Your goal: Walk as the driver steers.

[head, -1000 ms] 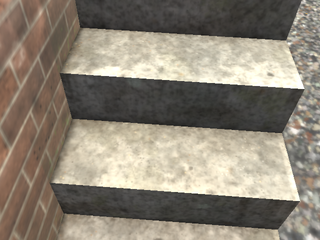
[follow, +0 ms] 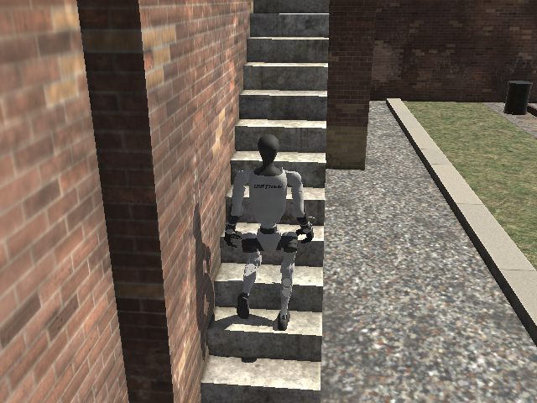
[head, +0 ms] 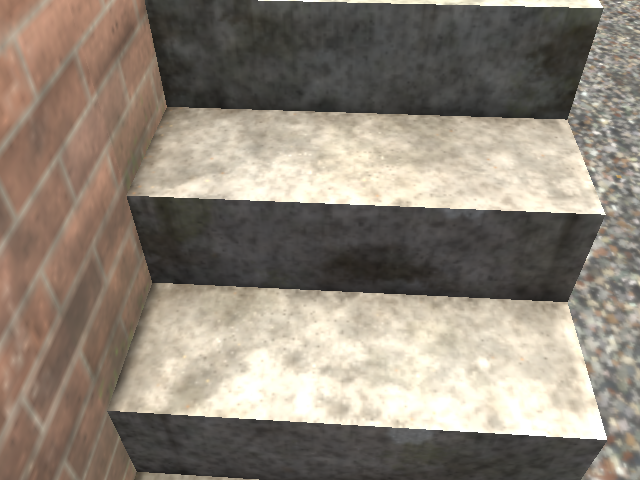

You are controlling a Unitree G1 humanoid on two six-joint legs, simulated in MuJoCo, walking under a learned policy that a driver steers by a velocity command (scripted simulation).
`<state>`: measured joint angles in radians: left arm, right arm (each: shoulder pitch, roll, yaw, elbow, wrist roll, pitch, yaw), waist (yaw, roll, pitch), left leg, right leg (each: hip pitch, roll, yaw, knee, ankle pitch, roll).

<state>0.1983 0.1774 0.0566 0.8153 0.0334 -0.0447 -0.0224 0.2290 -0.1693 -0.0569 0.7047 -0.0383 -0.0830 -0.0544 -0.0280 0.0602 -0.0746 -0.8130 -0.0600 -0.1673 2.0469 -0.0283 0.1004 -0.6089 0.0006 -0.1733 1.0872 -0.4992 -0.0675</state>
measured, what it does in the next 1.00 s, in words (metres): climbs: left foot 0.20 m higher, then right foot 0.19 m higher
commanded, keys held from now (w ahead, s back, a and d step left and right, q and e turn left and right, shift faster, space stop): w+shift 0.50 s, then shift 0.50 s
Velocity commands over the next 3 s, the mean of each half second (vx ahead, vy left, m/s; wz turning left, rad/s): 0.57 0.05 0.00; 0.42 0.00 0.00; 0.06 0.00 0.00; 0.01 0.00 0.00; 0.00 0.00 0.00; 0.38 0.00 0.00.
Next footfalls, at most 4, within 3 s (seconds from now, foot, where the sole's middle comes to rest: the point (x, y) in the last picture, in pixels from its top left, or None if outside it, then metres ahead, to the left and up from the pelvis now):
0.32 left None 0.34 0.12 -0.50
0.84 right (446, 368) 0.54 -0.17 -0.30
1.26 left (284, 344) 0.60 0.08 -0.30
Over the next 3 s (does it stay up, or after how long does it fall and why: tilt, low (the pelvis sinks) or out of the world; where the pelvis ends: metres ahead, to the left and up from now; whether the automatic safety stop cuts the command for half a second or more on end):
stays up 0.61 -0.07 0.47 its command is cut before an obstacle from the start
